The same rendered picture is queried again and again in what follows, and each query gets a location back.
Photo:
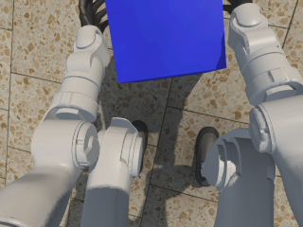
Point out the carton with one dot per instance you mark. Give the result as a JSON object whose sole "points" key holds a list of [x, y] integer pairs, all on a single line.
{"points": [[163, 39]]}

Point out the robot left hand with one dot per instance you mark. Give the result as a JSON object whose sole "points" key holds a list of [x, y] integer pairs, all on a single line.
{"points": [[89, 15]]}

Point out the right robot forearm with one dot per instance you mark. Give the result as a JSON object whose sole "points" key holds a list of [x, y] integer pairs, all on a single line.
{"points": [[263, 64]]}

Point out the left robot upper arm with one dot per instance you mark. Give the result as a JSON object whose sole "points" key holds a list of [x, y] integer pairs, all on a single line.
{"points": [[61, 150]]}

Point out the right robot upper arm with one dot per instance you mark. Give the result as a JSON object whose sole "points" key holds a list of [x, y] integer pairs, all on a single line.
{"points": [[276, 127]]}

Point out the left robot forearm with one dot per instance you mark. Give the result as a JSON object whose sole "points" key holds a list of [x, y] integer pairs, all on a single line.
{"points": [[82, 79]]}

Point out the robot right hand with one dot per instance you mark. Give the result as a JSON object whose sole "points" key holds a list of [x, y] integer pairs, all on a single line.
{"points": [[234, 4]]}

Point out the left robot shin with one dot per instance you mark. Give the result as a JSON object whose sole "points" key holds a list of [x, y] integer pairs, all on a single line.
{"points": [[117, 122]]}

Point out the right robot foot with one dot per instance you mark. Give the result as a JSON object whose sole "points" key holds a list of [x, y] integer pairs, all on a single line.
{"points": [[206, 137]]}

